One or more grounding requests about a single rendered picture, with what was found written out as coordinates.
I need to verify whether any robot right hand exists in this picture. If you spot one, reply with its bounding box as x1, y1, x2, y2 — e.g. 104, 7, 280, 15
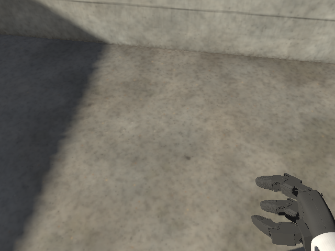
251, 173, 335, 251

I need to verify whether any right robot forearm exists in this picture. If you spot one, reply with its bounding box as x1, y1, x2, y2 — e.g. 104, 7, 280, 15
311, 232, 335, 251

